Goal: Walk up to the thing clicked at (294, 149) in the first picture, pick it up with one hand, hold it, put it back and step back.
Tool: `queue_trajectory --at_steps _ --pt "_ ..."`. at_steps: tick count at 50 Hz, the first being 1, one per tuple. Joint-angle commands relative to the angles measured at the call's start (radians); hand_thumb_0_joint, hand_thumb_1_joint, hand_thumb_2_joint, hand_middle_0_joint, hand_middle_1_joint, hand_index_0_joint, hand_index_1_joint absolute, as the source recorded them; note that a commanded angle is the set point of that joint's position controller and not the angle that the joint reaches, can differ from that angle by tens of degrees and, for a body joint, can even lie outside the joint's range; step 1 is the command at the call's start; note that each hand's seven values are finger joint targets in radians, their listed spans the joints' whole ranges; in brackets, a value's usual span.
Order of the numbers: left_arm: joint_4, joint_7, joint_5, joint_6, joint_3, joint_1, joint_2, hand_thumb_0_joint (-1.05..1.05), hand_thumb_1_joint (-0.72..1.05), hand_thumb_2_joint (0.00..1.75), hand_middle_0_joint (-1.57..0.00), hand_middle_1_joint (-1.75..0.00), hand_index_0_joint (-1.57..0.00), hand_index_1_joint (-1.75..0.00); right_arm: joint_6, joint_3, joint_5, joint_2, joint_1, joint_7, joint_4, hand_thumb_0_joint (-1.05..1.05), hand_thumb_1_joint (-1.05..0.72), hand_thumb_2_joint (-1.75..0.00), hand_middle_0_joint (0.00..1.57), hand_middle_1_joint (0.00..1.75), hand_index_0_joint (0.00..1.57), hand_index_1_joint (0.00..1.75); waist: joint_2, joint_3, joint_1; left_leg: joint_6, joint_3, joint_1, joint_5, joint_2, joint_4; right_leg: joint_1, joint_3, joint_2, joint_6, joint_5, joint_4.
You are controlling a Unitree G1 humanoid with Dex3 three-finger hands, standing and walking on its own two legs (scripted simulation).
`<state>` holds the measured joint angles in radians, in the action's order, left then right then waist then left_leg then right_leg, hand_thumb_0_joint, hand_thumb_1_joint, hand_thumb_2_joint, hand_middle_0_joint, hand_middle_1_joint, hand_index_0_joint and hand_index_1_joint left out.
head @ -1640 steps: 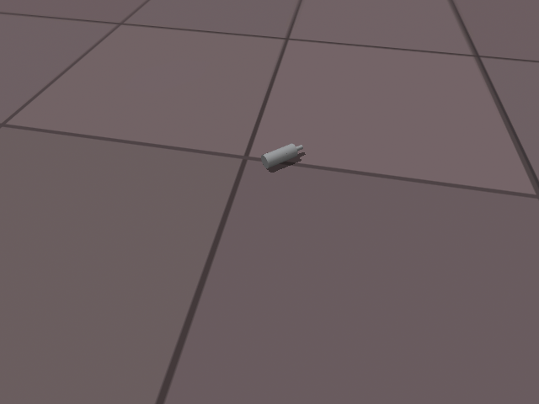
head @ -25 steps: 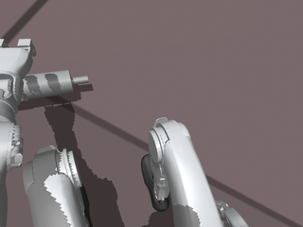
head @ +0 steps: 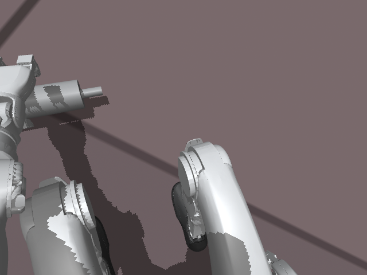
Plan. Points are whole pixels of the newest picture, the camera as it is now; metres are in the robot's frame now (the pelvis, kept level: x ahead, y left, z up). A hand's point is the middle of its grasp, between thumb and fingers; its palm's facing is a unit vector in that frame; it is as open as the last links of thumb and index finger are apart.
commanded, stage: rest palm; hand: left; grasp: from above
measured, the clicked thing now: (53, 98) +0.53 +0.19 -0.28
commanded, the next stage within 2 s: close in 0.72 s
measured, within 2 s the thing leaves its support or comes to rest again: neither
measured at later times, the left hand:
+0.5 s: hand (38, 102) +0.51 +0.21 -0.23, palm faces -0.45 -0.06 -0.89, open 12.6 cm
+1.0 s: hand (37, 105) +0.51 +0.22 -0.25, palm faces -0.45 -0.08 -0.89, open 12.1 cm
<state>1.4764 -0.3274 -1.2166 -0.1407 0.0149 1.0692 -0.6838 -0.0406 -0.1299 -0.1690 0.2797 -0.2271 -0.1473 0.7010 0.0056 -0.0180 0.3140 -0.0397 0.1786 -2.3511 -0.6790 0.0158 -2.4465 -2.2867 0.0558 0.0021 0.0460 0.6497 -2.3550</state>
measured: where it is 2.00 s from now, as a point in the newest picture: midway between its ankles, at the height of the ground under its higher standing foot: (149, 246)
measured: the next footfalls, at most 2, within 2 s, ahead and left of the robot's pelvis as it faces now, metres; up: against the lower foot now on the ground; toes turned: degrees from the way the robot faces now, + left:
none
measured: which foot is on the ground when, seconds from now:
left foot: down 0.00-1.00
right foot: down 0.00-1.00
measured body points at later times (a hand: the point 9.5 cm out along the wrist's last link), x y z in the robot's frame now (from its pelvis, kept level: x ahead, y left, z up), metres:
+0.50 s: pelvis +0.01 +0.01 -0.01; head +0.29 +0.07 +0.33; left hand +0.53 +0.21 -0.18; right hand +0.01 -0.25 -0.09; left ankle +0.07 +0.14 -0.28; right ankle +0.11 -0.13 -0.28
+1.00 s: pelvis +0.00 +0.01 -0.01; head +0.29 +0.09 +0.32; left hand +0.53 +0.22 -0.20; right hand +0.00 -0.24 -0.07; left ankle +0.07 +0.14 -0.28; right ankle +0.11 -0.13 -0.28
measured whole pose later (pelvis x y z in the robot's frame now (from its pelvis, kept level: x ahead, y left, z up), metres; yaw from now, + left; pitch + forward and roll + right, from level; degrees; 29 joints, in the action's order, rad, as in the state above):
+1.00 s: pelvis +0.00 +0.01 -0.01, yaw -5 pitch +30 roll -13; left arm 1.77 -0.61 -1.32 -0.18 -0.05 1.16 -0.88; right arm -0.20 -0.26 -0.28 0.33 -0.15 -0.27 0.67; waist -0.10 -0.14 0.44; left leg -0.02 0.26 -2.36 -0.73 0.02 -2.54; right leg -2.25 0.12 0.03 0.07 0.66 -2.37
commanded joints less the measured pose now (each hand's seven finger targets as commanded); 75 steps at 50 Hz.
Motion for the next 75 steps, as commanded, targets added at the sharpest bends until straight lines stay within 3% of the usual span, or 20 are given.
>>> queue_trajectory --at_steps 1,5,10,12,15,23,29,31,32,34,36,37,41,44,49,60,61,65,71,75 --pt "-0.096 -0.079 -0.014 -0.064 0.028 0.462 -0.139 0.0 -0.42 1.16 -0.11 -1.17 -0.12 -1.16 -0.025 0.083 -0.01 0.258 -0.215 0.016 0.02 0.0 -0.9 -0.9 0.2 0.3 0.2 0.3 0.229 0.628 0.099 0.061 -0.113 0.384 0.078 -0.015 0.211 0.377 0.12 0.047 -0.074 -0.108 0.257" --pt "0.03 -0.151 -0.066 -0.071 0.027 0.459 -0.142 0.0 -0.37 1.17 -0.12 -1.22 -0.14 -1.19 -0.056 0.062 -0.033 0.277 -0.211 0.007 0.028 0.0 -0.9 -0.9 0.2 0.3 0.2 0.3 0.278 0.601 0.112 0.055 -0.105 0.448 0.093 -0.015 0.216 0.331 0.149 0.041 -0.073 -0.145 0.227" --pt "0.079 -0.243 -0.118 -0.05 -0.019 0.461 -0.227 0.0 -0.37 1.15 -0.11 -1.2 -0.13 -1.18 -0.082 0.039 -0.054 0.296 -0.175 -0.011 0.018 0.0 -0.9 -0.9 0.2 0.3 0.2 0.3 0.351 0.636 0.102 0.05 -0.103 0.501 0.144 -0.009 0.214 0.34 0.158 0.046 -0.075 -0.204 0.201" --pt "0.134 -0.264 -0.113 -0.027 -0.009 0.428 -0.2 0.0 -0.36 1.12 -0.11 -1.2 -0.13 -1.17 -0.091 0.027 -0.065 0.29 -0.152 -0.026 0.009 0.0 -0.9 -0.9 0.2 0.3 0.2 0.3 0.351 0.609 0.118 0.053 -0.107 0.479 0.16 -0.004 0.196 0.351 0.156 0.051 -0.072 -0.232 0.194" --pt "0.105 -0.29 -0.094 -0.006 -0.036 0.454 -0.242 0.0 -0.37 1.11 -0.11 -1.19 -0.13 -1.16 -0.107 0.018 -0.071 0.303 -0.153 -0.043 0.011 0.0 -0.9 -0.9 0.2 0.3 0.2 0.3 0.363 0.626 0.121 0.056 -0.104 0.481 0.183 0.0 0.187 0.379 0.156 0.052 -0.066 -0.26 0.196" --pt "0.111 -0.277 -0.053 0.009 -0.066 0.414 -0.305 0.0 -0.41 1.06 -0.09 -1.14 -0.11 -1.12 -0.132 -0.002 -0.078 0.332 -0.155 -0.082 -0.007 0.0 -0.9 -0.9 0.2 0.3 0.2 0.3 0.345 0.627 0.137 0.063 -0.09 0.451 0.2 0.009 0.163 0.447 0.161 0.061 -0.058 -0.281 0.189" --pt "0.124 -0.269 -0.058 -0.012 -0.096 0.376 -0.341 0.0 -0.41 1.06 -0.1 -1.14 -0.12 -1.12 -0.144 -0.013 -0.087 0.343 -0.183 -0.098 -0.003 0.0 -0.9 -0.9 0.2 0.3 0.2 0.3 0.354 0.59 0.157 0.06 -0.08 0.454 0.21 0.009 0.151 0.459 0.176 0.06 -0.058 -0.291 0.183" --pt "0.119 -0.269 -0.057 -0.02 -0.079 0.367 -0.323 0.0 -0.42 1.08 -0.11 -1.13 -0.12 -1.12 -0.146 -0.012 -0.084 0.341 -0.176 -0.101 -0.006 0.0 -0.91 -0.9 0.2 0.3 0.2 0.3 0.363 0.594 0.151 0.058 -0.077 0.465 0.203 0.011 0.151 0.451 0.177 0.064 -0.06 -0.286 0.182" --pt "0.09 -0.273 -0.059 -0.027 -0.101 0.388 -0.358 0.0 -0.4 1.07 -0.1 -1.13 -0.12 -1.12 -0.145 -0.01 -0.084 0.349 -0.185 -0.102 0.0 0.0 -0.9 -0.9 0.2 0.3 0.2 0.3 0.386 0.612 0.151 0.053 -0.071 0.485 0.216 0.014 0.162 0.454 0.183 0.064 -0.062 -0.289 0.181" --pt "0.128 -0.269 -0.059 -0.033 -0.078 0.368 -0.322 0.0 -0.42 1.06 -0.1 -1.12 -0.11 -1.1 -0.148 -0.019 -0.089 0.34 -0.173 -0.107 -0.002 0.0 -0.9 -0.9 0.2 0.3 0.2 0.3 0.368 0.563 0.161 0.055 -0.065 0.461 0.19 0.015 0.152 0.427 0.191 0.067 -0.063 -0.269 0.177" --pt "0.074 -0.279 -0.069 -0.044 -0.096 0.4 -0.357 0.0 -0.41 1.08 -0.11 -1.12 -0.12 -1.1 -0.147 -0.022 -0.089 0.346 -0.186 -0.108 0.003 0.0 -0.9 -0.9 0.2 0.3 0.2 0.3 0.407 0.606 0.159 0.049 -0.06 0.508 0.225 0.015 0.162 0.445 0.195 0.065 -0.063 -0.296 0.178" --pt "0.127 -0.278 -0.064 -0.043 -0.07 0.369 -0.319 0.0 -0.41 1.08 -0.11 -1.13 -0.12 -1.12 -0.151 -0.023 -0.089 0.347 -0.17 -0.11 -0.004 0.0 -0.91 -0.9 0.2 0.3 0.2 0.3 0.385 0.564 0.168 0.052 -0.061 0.482 0.206 0.016 0.147 0.432 0.194 0.067 -0.063 -0.288 0.174" --pt "0.156 -0.296 -0.074 -0.046 -0.063 0.38 -0.329 0.0 -0.4 1.08 -0.11 -1.14 -0.12 -1.12 -0.155 -0.035 -0.097 0.345 -0.163 -0.116 0.004 0.0 -0.9 -0.9 0.2 0.3 0.2 0.3 0.374 0.541 0.173 0.053 -0.058 0.461 0.19 0.018 0.151 0.432 0.198 0.074 -0.059 -0.28 0.183" --pt "0.158 -0.306 -0.089 -0.045 -0.041 0.396 -0.316 0.0 -0.22 1.04 -0.22 -1.12 -0.25 -1.09 -0.163 -0.034 -0.1 0.362 -0.149 -0.119 -0.008 0.0 -0.89 -0.9 0.2 0.3 0.2 0.3 0.387 0.517 0.184 0.052 -0.057 0.471 0.184 0.018 0.154 0.418 0.201 0.075 -0.059 -0.274 0.181" --pt "0.185 -0.339 -0.105 -0.035 -0.067 0.416 -0.356 0.0 -0.19 0.91 -0.21 -1.09 -0.25 -1.04 -0.17 -0.046 -0.106 0.369 -0.138 -0.119 -0.005 0.0 -0.89 -0.9 0.2 0.3 0.2 0.3 0.4 0.507 0.19 0.046 -0.046 0.474 0.156 0.019 0.171 0.39 0.214 0.072 -0.061 -0.245 0.182" --pt "0.227 -0.332 -0.069 0.0 -0.04 0.4 -0.351 0.0 -0.1 0.84 -0.31 -1.0 -0.35 -0.96 -0.194 -0.067 -0.104 0.38 -0.115 -0.126 -0.027 0.0 -0.9 -0.9 0.2 0.3 0.2 0.3 0.368 0.467 0.211 0.049 -0.042 0.454 0.14 0.022 0.161 0.413 0.213 0.072 -0.054 -0.245 0.194" --pt "0.171 -0.332 -0.071 -0.004 -0.058 0.432 -0.389 0.0 -0.1 0.84 -0.31 -1.01 -0.35 -0.97 -0.19 -0.063 -0.101 0.394 -0.132 -0.124 -0.022 0.0 -0.9 -0.9 0.2 0.3 0.2 0.3 0.395 0.518 0.205 0.046 -0.038 0.481 0.176 0.026 0.17 0.435 0.214 0.078 -0.056 -0.268 0.196" --pt "0.201 -0.33 -0.067 0.001 -0.034 0.415 -0.361 0.0 -0.1 0.81 -0.31 -0.99 -0.35 -0.95 -0.191 -0.072 -0.099 0.382 -0.113 -0.124 -0.032 0.0 -0.9 -0.9 0.2 0.3 0.2 0.3 0.405 0.518 0.21 0.043 -0.032 0.495 0.186 0.029 0.162 0.438 0.216 0.08 -0.058 -0.289 0.186" --pt "0.135 -0.322 -0.063 -0.003 -0.064 0.433 -0.412 0.0 -0.04 0.81 -0.38 -0.94 -0.41 -0.91 -0.192 -0.07 -0.098 0.392 -0.139 -0.128 -0.027 0.0 -0.9 -0.9 0.2 0.3 0.2 0.3 0.451 0.549 0.194 0.042 -0.041 0.518 0.229 0.028 0.159 0.465 0.213 0.078 -0.059 -0.316 0.185" --pt "0.192 -0.312 -0.052 0.003 -0.039 0.394 -0.366 0.0 -0.02 0.79 -0.4 -0.91 -0.43 -0.88 -0.191 -0.077 -0.095 0.389 -0.127 -0.132 -0.036 0.0 -0.9 -0.9 0.2 0.3 0.2 0.3 0.395 0.486 0.215 0.046 -0.035 0.477 0.205 0.029 0.157 0.444 0.218 0.083 -0.057 -0.303 0.19"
